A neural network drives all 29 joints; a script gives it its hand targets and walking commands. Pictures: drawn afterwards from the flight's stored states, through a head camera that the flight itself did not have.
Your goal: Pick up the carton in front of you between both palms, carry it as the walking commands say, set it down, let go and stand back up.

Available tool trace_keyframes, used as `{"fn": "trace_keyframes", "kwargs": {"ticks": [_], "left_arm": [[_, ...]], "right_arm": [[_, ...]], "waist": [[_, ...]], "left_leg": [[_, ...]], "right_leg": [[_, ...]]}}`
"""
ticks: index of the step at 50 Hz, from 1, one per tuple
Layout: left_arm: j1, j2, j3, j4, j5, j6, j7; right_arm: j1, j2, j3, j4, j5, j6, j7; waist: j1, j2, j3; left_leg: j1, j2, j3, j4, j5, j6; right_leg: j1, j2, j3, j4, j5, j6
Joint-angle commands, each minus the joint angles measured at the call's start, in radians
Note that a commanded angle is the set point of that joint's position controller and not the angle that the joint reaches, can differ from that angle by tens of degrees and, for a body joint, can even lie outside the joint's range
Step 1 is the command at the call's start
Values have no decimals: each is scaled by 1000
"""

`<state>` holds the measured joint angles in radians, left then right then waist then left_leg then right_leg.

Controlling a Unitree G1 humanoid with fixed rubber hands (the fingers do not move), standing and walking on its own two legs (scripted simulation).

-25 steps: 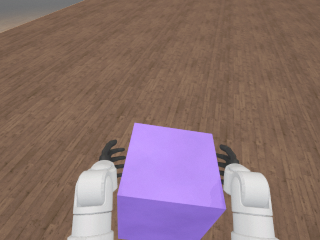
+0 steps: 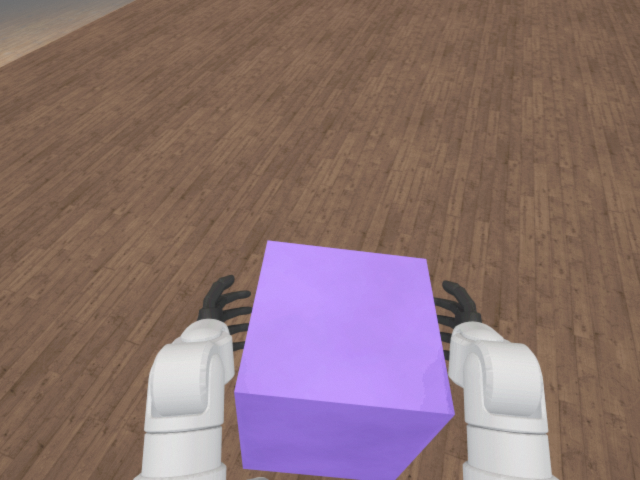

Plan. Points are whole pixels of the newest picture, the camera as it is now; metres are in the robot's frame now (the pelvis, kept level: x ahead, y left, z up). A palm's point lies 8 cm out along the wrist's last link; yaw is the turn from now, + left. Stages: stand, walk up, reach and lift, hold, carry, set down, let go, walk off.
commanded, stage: carry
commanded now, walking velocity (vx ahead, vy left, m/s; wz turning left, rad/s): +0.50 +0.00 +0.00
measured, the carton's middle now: (332, 366) +0.28 +0.01 -0.03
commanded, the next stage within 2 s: none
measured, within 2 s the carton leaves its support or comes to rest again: neither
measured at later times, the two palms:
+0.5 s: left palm (229, 154) +0.61 +0.19 +0.08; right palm (400, 156) +0.59 -0.10 +0.09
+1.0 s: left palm (278, 78) +0.93 +0.14 +0.06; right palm (405, 79) +0.93 -0.15 +0.05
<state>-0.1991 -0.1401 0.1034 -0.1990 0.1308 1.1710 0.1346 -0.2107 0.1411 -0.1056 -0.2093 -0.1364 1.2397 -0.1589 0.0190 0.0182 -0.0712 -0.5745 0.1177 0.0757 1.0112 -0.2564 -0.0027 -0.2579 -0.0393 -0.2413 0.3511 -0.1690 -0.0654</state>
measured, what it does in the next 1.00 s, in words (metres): walks ahead: left foot, then right foot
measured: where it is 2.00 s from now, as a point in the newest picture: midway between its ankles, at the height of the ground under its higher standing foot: (334, 216)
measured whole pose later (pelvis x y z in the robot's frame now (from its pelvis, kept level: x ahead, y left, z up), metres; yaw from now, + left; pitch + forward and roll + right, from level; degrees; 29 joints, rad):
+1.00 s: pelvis +0.66 -0.01 +0.00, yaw +0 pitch +4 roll +1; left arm -0.19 -0.14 0.09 -0.24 0.12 1.15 0.14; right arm -0.20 0.14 -0.10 -0.25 -0.12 1.21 -0.17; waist 0.01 0.01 -0.02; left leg -0.56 0.11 0.08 1.02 -0.26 0.00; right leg -0.24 -0.03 -0.25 0.34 -0.17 -0.08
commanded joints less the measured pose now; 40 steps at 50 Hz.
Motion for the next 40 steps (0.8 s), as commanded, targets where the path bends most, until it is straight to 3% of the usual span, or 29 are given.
{"fn": "trace_keyframes", "kwargs": {"ticks": [1,5,9,11,12,13,14,15,16,18,19,21,24,28,34,36,37,38,39,40], "left_arm": [[-469,-1061,-695,-88,-472,0,-335],[-448,-1009,-692,-125,-464,10,-329],[-416,-952,-674,-115,-435,37,-313],[-419,-929,-670,-101,-426,53,-309],[-428,-918,-671,-97,-424,60,-308],[-435,-904,-672,-92,-422,67,-306],[-464,-903,-678,-105,-430,79,-304],[-491,-900,-688,-114,-433,86,-305],[-512,-929,-698,-99,-433,82,-306],[-544,-983,-705,-99,-448,65,-311],[-552,-1010,-711,-103,-456,57,-311],[-552,-1035,-718,-124,-461,43,-305],[-532,-1036,-721,-150,-450,32,-288],[-467,-1001,-713,-136,-430,46,-279],[-439,-981,-702,-70,-428,61,-305],[-456,-984,-698,-68,-434,59,-312],[-452,-990,-694,-60,-435,57,-315],[-441,-991,-686,-46,-436,53,-318],[-434,-987,-679,-40,-433,51,-320],[-436,-991,-670,-9,-424,35,-325]], "right_arm": [[-508,1057,719,-118,444,-68,320],[-502,1014,728,-163,450,-62,313],[-496,947,716,-169,458,-26,318],[-493,917,699,-148,456,-7,323],[-483,904,687,-130,455,0,326],[-475,893,673,-110,453,5,329],[-480,870,658,-92,437,6,333],[-465,891,656,-57,436,1,335],[-474,919,655,-71,448,-1,338],[-522,981,660,-93,457,-14,340],[-548,998,665,-113,463,-20,340],[-566,1015,673,-144,478,-28,341],[-547,996,673,-166,483,-29,346],[-488,951,661,-154,465,-15,344],[-446,943,656,-82,427,-8,348],[-470,950,665,-83,430,-12,349],[-484,952,670,-86,436,-14,349],[-488,951,675,-88,439,-15,349],[-497,947,678,-90,441,-18,349],[-526,966,704,-127,449,-13,345]], "waist": [[-8,-136,-280],[-3,-147,-229],[1,-166,-181],[-5,-161,-179],[-20,-124,-215],[-37,-64,-284],[-49,148,-374],[-49,346,-396],[-42,254,-373],[-38,63,-349],[-33,41,-335],[-30,86,-328],[-31,113,-298],[-32,110,-242],[-36,138,-120],[-29,156,-134],[-14,142,-169],[0,93,-229],[18,-26,-305],[12,-337,-410]], "left_leg": [[-71,22,17,-172,83,-20],[-43,-10,77,-386,190,-14],[31,-33,114,-514,245,9],[143,-59,159,-569,203,21],[299,-104,209,-611,165,22],[537,-63,148,-587,111,29],[779,199,-265,-650,-23,137],[906,315,-574,-781,22,233],[887,317,-502,-766,145,232],[748,269,-319,-735,278,173],[676,248,-249,-763,244,140],[624,213,-153,-812,166,116],[646,188,-78,-862,139,136],[707,149,5,-856,286,137],[720,132,87,-815,456,93],[705,129,119,-722,599,70],[667,107,163,-603,658,51],[570,66,191,-426,630,26],[401,47,167,-176,368,3],[63,-92,103,126,-27,-41]], "right_leg": [[285,-255,221,-206,39,-75],[323,-219,138,-179,195,-59],[350,-215,97,-131,268,-31],[338,-206,62,-27,341,-5],[285,-167,9,115,391,20],[138,-139,-3,292,327,46],[-134,-59,16,593,96,104],[-390,47,84,802,-284,113],[-465,-2,183,919,-312,84],[-453,-82,233,896,-217,49],[-413,-107,243,819,-161,47],[-371,-100,204,730,-90,54],[-411,-97,161,587,-14,79],[-443,-76,107,381,83,89],[-346,-33,36,162,179,49],[-208,-3,6,127,155,32],[-64,35,-38,91,133,34],[140,55,-49,84,51,34],[337,-120,171,55,-75,29],[590,-391,667,-54,-184,-123]]}}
